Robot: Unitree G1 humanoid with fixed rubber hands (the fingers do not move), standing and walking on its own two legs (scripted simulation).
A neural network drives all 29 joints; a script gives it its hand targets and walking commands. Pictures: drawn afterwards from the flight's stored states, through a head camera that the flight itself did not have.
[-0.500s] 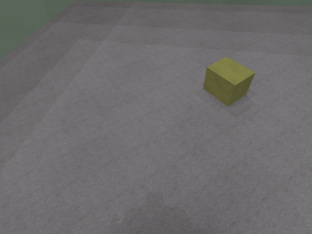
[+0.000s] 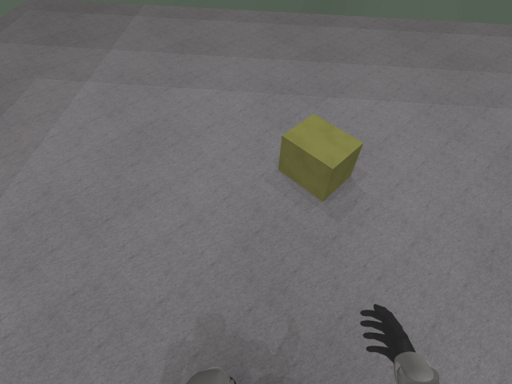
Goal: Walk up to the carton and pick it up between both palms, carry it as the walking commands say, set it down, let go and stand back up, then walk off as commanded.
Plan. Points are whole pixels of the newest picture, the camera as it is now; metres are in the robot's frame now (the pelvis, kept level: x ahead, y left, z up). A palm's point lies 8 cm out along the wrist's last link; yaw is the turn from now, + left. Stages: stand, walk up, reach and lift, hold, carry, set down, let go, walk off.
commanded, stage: walk up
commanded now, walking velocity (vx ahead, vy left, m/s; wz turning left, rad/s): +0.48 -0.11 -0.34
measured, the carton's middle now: (318, 157) +1.20 -0.20 -0.63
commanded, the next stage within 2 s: none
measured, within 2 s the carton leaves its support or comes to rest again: neither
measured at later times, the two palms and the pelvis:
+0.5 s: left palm (236, 240) +0.41 +0.10 -0.12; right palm out of the picture +0.15 -0.33 -0.14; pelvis +0.25 -0.11 +0.00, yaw -6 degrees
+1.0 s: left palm (213, 244) +0.40 +0.14 -0.13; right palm (412, 171) +0.63 -0.32 -0.10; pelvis +0.48 -0.09 +0.01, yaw -7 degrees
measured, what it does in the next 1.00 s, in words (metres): walks ahead: right foot, then left foot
